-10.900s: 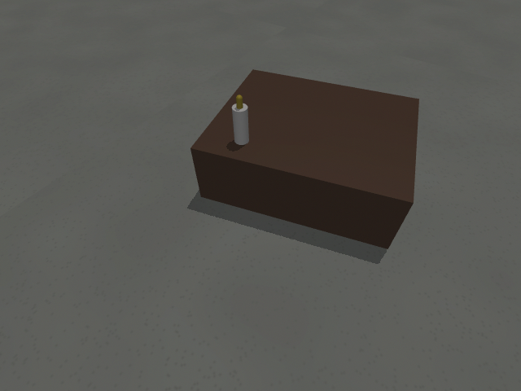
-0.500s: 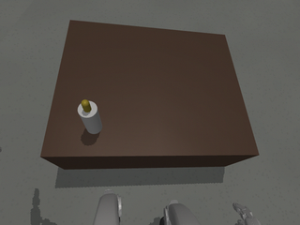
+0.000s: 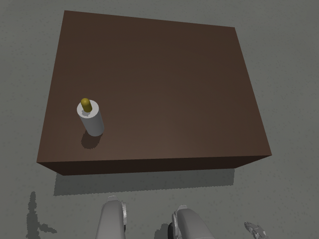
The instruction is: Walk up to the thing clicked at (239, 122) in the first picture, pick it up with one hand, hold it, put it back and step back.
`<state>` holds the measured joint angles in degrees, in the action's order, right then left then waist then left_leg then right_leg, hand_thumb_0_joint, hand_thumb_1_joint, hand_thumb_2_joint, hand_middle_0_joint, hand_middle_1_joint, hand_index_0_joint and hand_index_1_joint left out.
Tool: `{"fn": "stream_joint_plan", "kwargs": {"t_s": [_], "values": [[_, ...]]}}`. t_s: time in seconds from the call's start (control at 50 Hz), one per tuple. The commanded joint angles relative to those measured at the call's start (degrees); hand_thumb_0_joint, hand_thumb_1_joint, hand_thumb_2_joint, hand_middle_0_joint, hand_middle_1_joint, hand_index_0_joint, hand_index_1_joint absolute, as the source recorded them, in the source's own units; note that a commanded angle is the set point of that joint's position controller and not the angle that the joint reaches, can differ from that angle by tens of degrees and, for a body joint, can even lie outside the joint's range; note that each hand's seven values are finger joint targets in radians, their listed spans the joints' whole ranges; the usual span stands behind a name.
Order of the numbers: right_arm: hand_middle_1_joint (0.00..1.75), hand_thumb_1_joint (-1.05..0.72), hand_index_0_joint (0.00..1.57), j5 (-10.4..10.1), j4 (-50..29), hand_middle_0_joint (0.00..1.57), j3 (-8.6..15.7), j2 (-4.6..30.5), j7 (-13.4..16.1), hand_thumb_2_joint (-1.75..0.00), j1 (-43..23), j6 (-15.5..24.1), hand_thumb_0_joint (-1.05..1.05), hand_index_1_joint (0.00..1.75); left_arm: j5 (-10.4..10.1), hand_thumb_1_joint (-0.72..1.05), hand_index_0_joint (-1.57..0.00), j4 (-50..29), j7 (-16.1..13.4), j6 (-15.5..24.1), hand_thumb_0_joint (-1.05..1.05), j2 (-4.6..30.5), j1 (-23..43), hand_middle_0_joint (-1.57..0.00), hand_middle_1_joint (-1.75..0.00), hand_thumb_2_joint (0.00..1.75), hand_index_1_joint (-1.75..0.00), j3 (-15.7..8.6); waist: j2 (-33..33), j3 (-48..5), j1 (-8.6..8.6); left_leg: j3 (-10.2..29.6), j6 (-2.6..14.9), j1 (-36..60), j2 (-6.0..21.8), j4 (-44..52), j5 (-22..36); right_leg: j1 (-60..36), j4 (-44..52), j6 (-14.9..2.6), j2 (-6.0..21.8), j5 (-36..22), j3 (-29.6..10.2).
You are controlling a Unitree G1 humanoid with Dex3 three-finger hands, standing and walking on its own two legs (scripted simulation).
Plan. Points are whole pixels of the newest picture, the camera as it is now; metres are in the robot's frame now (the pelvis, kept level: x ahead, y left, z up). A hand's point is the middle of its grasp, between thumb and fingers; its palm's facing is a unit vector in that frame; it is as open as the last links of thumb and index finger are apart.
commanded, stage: go down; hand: left
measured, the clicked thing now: (91, 116) +0.51 +0.20 -0.23
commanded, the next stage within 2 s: none
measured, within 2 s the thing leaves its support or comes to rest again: neither
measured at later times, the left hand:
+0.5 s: hand out of the picture +0.42 +0.39 +0.02, palm faces +0.22 -0.98 -0.03, open 17.7 cm
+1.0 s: hand out of the picture +0.44 +0.39 +0.03, palm faces +0.21 -0.98 -0.02, open 17.7 cm
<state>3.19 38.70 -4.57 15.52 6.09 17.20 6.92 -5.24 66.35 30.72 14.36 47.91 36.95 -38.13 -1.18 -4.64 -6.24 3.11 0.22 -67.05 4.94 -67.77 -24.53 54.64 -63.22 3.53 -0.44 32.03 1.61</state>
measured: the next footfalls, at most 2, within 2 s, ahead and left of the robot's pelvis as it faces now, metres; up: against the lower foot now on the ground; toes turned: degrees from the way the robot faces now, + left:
none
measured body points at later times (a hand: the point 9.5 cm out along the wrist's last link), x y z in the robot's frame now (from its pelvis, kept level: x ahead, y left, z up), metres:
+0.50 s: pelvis +0.00 +0.00 -0.01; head +0.16 +0.06 +0.41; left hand +0.40 +0.44 +0.03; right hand +0.07 -0.27 -0.10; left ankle +0.06 +0.11 -0.64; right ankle -0.02 -0.17 -0.64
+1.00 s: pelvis +0.00 +0.00 -0.01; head +0.17 +0.06 +0.40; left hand +0.42 +0.45 +0.04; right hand +0.07 -0.27 -0.10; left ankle +0.06 +0.11 -0.64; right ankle -0.02 -0.17 -0.64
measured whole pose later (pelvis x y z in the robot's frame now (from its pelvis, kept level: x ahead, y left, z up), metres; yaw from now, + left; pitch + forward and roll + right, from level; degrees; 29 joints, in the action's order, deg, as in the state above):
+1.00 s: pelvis +0.00 +0.00 -0.01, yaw +0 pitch +26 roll -7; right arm 3.4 37.4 -6.5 16.3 5.9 16.7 6.3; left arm -5.9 68.9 34.1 14.6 54.3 45.1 -40.4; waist -1.2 -4.5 -8.0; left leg 4.5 -0.2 -72.7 5.1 -71.7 -25.5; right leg 59.8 -67.1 3.3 -1.0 33.3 2.5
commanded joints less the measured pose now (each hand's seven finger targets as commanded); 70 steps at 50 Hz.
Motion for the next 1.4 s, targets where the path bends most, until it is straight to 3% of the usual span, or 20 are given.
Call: {"fn": "stream_joint_plan", "kwargs": {"t_s": [0.0, 0.14, 0.18, 0.28, 0.42, 0.5, 0.66, 0.72, 0.74, 0.76, 0.84, 0.86, 0.88, 1.06, 1.08, 1.16, 1.2, 1.26, 1.38], "values": [[0.30, -0.91, 0.20, -0.54, -3.18, 0.20, 4.70, 13.16, 1.38, -0.90, 7.67, 1.37, 0.00, 0.30, -1.63, -0.61, -0.05, -11.81, 0.32, 3.95, 0.00, 22.70, 17.19, -0.06, -0.03, 0.04, -0.04, -2.72, 14.22, -26.99, 0.71, 2.30, 0.48, 34.51, -0.45, 8.23, 13.58, 3.59, 7.07, -4.49, -1.73, -12.35, 1.89], [0.30, -0.91, 0.20, -0.48, -3.31, 0.20, 4.02, 13.07, 1.34, -0.90, 7.77, 1.16, 0.00, 0.30, -1.39, -0.60, -0.05, -11.15, 0.49, 3.79, 0.00, 23.98, 17.25, -0.06, -0.03, 0.04, -0.04, -2.81, 16.27, -26.15, 1.53, 2.80, 0.02, 34.35, -0.33, 8.43, 12.56, 5.23, 6.34, -4.63, -1.69, -10.83, 2.05], [0.30, -0.91, 0.20, -0.45, -3.30, 0.20, 4.00, 13.04, 1.36, -0.90, 8.19, 1.11, 0.00, 0.30, -1.46, -0.60, -0.05, -11.30, 0.62, 3.74, 0.00, 25.02, 17.21, -0.06, -0.03, 0.04, -0.04, -3.92, 17.03, -27.55, 1.64, 3.59, -0.22, 35.35, -0.08, 8.08, 15.06, 5.42, 5.71, -4.58, -1.80, -12.02, 2.46], [0.30, -0.91, 0.20, -0.39, -3.11, 0.20, 3.89, 13.36, 1.38, -0.90, 8.66, 1.08, 0.00, 0.30, -1.92, -0.60, -0.04, -10.73, 1.28, 3.85, 0.00, 24.35, 18.09, -0.06, -0.03, 0.05, -0.04, -3.47, 15.74, -28.82, 0.75, 2.96, 0.18, 36.61, -0.19, 6.39, 20.09, 5.53, 5.64, -4.46, -1.91, -14.74, 2.47], [0.30, -0.91, 0.20, -0.35, -3.10, 0.20, 3.60, 13.33, 1.55, -0.90, 8.16, 1.14, 0.00, 0.30, -2.28, -0.61, -0.04, -10.31, 2.07, 4.36, 0.00, 25.85, 19.87, -0.06, -0.04, 0.05, -0.05, -4.11, 15.77, -27.10, 0.50, 2.85, 0.28, 34.12, -0.43, 6.53, 15.10, 6.59, 5.47, -4.43, -1.77, -12.32, 2.06], [0.30, -0.91, 0.20, -0.19, -3.01, 0.20, 3.43, 13.50, 1.56, -0.90, 8.48, 0.97, 0.00, 0.30, -2.14, -0.59, -0.04, -9.42, 2.45, 4.21, 0.00, 26.25, 20.04, -0.05, -0.03, 0.05, -0.04, -4.29, 16.11, -29.17, 0.35, 3.16, 0.21, 36.26, -0.26, 5.36, 19.73, 7.09, 4.94, -4.34, -1.89, -14.50, 2.45], [0.30, -0.91, 0.20, 0.03, -3.08, 0.20, 2.64, 13.17, 1.59, -0.90, 8.50, 0.68, 0.00, 0.30, -2.04, -0.59, -0.04, -9.05, 3.22, 4.30, 0.00, 28.62, 21.56, -0.06, -0.03, 0.05, -0.05, -5.11, 15.38, -29.66, 0.15, 2.09, 0.86, 33.59, -0.94, 3.36, 20.10, 5.54, 5.04, -4.01, -1.70, -16.63, 1.66], [0.30, -0.91, 0.20, 0.11, -3.24, 0.20, 2.59, 13.26, 1.27, -0.90, 8.69, 0.52, 0.00, 0.30, -1.91, -0.58, -0.04, -9.40, 3.18, 4.30, 0.00, 29.56, 22.75, -0.06, -0.03, 0.05, -0.05, -5.34, 16.47, -30.45, 0.80, 2.21, 0.93, 33.82, -0.95, 2.99, 21.58, 6.14, 4.57, -4.10, -1.60, -17.10, 1.67], [0.30, -0.91, 0.20, 0.00, -3.15, 0.20, 2.82, 13.55, 1.37, -0.90, 8.70, 0.53, 0.00, 0.30, -1.87, -0.60, -0.04, -7.81, 3.41, 4.05, 0.00, 28.49, 21.80, -0.06, -0.04, 0.05, -0.05, -5.12, 15.81, -30.09, -0.09, 2.96, 0.69, 34.51, -0.57, 3.40, 21.03, 7.47, 4.10, -4.23, -1.90, -15.88, 2.27], [0.30, -0.91, 0.20, 0.02, -3.51, 0.20, 2.62, 13.49, 1.19, -0.90, 8.51, 0.64, 0.00, 0.30, -1.87, -0.58, -0.04, -9.71, 3.36, 4.21, 0.00, 29.23, 22.95, -0.05, -0.04, 0.06, -0.05, -4.88, 16.87, -29.79, 0.49, 2.65, 0.64, 34.25, -0.71, 3.64, 20.56, 7.29, 4.10, -4.33, -1.73, -15.70, 2.07], [0.30, -0.91, 0.20, -0.07, -3.49, 0.20, 2.54, 13.41, 1.15, -0.90, 8.67, 0.52, 0.00, 0.30, -2.09, -0.60, -0.04, -9.68, 3.56, 4.08, 0.00, 29.76, 23.77, -0.06, -0.03, 0.05, -0.05, -5.08, 17.41, -30.12, 0.13, 2.73, 0.58, 33.84, -0.59, 3.33, 19.70, 7.46, 3.96, -4.29, -1.80, -15.49, 2.09], [0.30, -0.91, 0.20, -0.15, -3.60, 0.20, 2.64, 13.62, 1.11, -0.90, 8.91, 0.58, 0.00, 0.30, -2.14, -0.60, -0.04, -8.39, 3.57, 3.85, 0.00, 28.72, 23.61, -0.06, -0.04, 0.05, -0.05, -4.60, 16.42, -29.71, -0.62, 3.05, 0.62, 34.10, -0.49, 3.31, 20.01, 7.91, 3.89, -4.29, -1.89, -15.46, 2.27], [0.30, -0.91, 0.20, -0.13, -3.53, 0.20, 2.64, 13.61, 1.08, -0.90, 8.92, 0.52, 0.00, 0.30, -2.25, -0.60, -0.05, -10.29, 3.65, 4.02, 0.00, 29.86, 24.46, -0.06, -0.04, 0.04, -0.05, -5.03, 17.92, -30.04, 0.16, 2.97, 0.47, 33.69, -0.61, 3.56, 19.15, 7.72, 3.74, -4.40, -1.82, -14.87, 2.20], [0.30, -0.91, 0.20, -0.52, -4.22, 0.20, 2.53, 13.57, 1.12, -0.90, 8.64, 0.38, 0.00, 0.30, -2.48, -0.58, -0.05, -10.41, 3.24, 3.44, 0.00, 30.09, 25.39, -0.06, -0.04, 0.04, -0.05, -5.09, 17.65, -29.35, 0.12, 3.35, 0.29, 33.05, -0.59, 4.89, 13.89, 7.88, 4.18, -4.66, -1.97, -11.77, 2.25], [0.30, -0.91, 0.20, -0.54, -4.26, 0.20, 2.41, 13.45, 1.25, -0.90, 8.44, 0.25, 0.00, 0.30, -2.53, -0.59, -0.05, -8.26, 3.34, 3.24, 0.00, 28.76, 24.70, -0.06, -0.04, 0.03, -0.05, -4.61, 15.91, -28.78, -0.85, 3.11, 0.57, 32.10, -0.64, 4.31, 14.04, 7.60, 4.45, -4.57, -2.12, -12.43, 2.31], [0.30, -0.91, 0.20, -0.63, -3.97, 0.20, 2.19, 13.41, 1.23, -0.90, 8.85, 0.19, 0.00, 0.30, -2.76, -0.59, -0.05, -8.06, 3.36, 3.49, 0.00, 29.52, 23.38, -0.06, -0.03, 0.03, -0.04, -5.24, 15.39, -28.83, -0.12, 2.76, 0.87, 31.37, -0.79, 3.12, 17.27, 7.57, 4.04, -4.38, -2.06, -14.46, 2.02], [0.30, -0.91, 0.20, -0.67, -4.30, 0.20, 2.27, 13.41, 1.13, -0.90, 8.39, 0.21, 0.00, 0.30, -2.74, -0.59, -0.05, -9.53, 3.46, 3.85, 0.00, 31.04, 23.42, -0.06, -0.04, 0.03, -0.05, -6.12, 17.71, -29.27, 0.82, 2.94, 0.42, 32.57, -0.65, 3.80, 15.79, 8.37, 3.64, -4.53, -1.99, -12.64, 2.10], [0.30, -0.91, 0.20, -0.51, -4.29, 0.20, 2.28, 13.33, 1.12, -0.90, 8.84, 0.22, 0.00, 0.30, -3.04, -0.58, -0.04, -10.86, 3.71, 4.03, 0.00, 29.04, 24.49, -0.06, -0.04, 0.04, -0.05, -5.16, 17.04, -30.85, -0.21, 3.05, 0.55, 34.57, -0.53, 3.18, 20.26, 7.64, 3.65, -4.36, -2.02, -15.84, 2.31], [0.30, -0.91, 0.20, -0.75, -3.84, 0.20, 2.59, 13.60, 1.30, -0.90, 8.36, 0.31, 0.00, 0.30, -3.69, -0.57, -0.05, -10.68, 3.86, 4.38, 0.00, 28.40, 25.06, -0.05, -0.04, 0.03, -0.05, -4.91, 17.77, -28.99, -0.53, 3.75, 0.10, 33.91, -0.33, 4.66, 13.64, 9.77, 3.64, -4.64, -2.16, -10.82, 2.44]]}}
